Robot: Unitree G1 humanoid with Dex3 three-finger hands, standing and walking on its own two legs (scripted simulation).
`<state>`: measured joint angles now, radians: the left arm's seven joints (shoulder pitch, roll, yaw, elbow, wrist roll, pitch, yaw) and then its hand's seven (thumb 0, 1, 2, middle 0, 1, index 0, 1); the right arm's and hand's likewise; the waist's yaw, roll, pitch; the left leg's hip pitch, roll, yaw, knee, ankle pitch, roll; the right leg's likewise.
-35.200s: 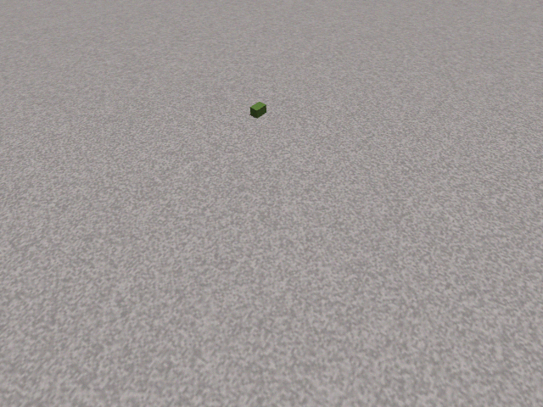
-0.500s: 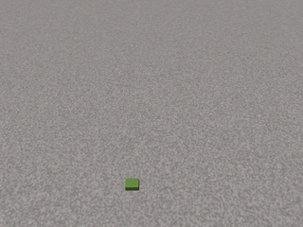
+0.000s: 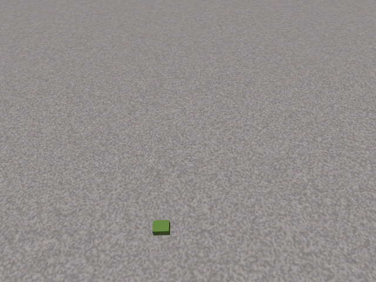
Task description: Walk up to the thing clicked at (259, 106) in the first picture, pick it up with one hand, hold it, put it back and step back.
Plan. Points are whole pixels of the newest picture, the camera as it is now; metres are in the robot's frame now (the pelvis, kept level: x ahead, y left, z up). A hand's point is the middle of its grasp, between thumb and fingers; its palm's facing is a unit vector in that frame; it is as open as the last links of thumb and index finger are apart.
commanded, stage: stand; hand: left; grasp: from above
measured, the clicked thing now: (161, 227) +0.52 +0.18 -0.75
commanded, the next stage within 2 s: step back in 1.22 s
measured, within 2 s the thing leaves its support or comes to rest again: neither
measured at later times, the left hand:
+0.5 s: hand out of the picture +0.08 +0.24 -0.16, palm faces +0.00 -0.94 -0.34, open 7.4 cm
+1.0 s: hand out of the picture +0.09 +0.24 -0.15, palm faces -0.01 -0.94 -0.34, open 7.4 cm
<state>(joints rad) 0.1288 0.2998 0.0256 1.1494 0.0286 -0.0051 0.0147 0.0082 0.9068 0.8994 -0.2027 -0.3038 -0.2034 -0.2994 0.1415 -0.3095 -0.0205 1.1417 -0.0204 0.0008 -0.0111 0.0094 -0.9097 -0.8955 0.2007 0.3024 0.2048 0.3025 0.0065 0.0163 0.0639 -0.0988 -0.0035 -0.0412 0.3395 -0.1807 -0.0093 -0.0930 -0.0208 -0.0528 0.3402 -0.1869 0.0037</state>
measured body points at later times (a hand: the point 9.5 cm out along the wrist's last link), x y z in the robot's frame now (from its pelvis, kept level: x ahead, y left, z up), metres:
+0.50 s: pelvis +0.01 -0.01 +0.00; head +0.02 -0.01 +0.45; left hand +0.08 +0.28 -0.13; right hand +0.08 -0.30 -0.14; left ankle +0.01 +0.13 -0.75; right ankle +0.00 -0.12 -0.75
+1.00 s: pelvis +0.01 -0.01 +0.00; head +0.02 -0.02 +0.45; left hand +0.09 +0.28 -0.13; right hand +0.09 -0.30 -0.14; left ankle +0.01 +0.13 -0.75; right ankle +0.00 -0.12 -0.75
